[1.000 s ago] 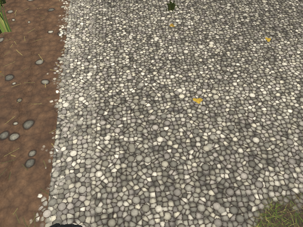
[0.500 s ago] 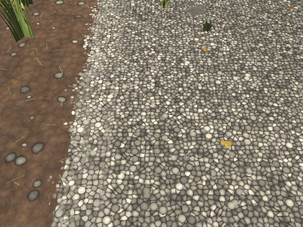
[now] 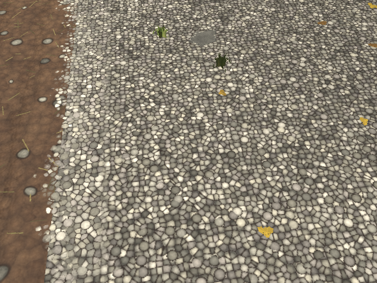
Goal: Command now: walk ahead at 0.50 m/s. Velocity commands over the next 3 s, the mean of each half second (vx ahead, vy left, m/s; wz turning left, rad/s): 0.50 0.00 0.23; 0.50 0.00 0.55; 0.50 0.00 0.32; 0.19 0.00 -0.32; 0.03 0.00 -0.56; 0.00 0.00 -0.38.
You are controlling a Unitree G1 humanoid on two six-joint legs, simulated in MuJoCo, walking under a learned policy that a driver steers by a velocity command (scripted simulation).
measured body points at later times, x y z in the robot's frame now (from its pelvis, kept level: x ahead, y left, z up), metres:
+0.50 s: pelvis +0.26 -0.03 +0.00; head +0.29 -0.03 +0.45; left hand +0.18 +0.20 -0.14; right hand +0.44 -0.24 -0.13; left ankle +0.41 +0.11 -0.69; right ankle +0.17 -0.10 -0.74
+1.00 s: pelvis +0.52 +0.06 +0.01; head +0.55 +0.09 +0.45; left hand +0.59 +0.36 -0.11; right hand +0.63 -0.20 -0.12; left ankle +0.43 +0.07 -0.74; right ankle +0.74 -0.04 -0.68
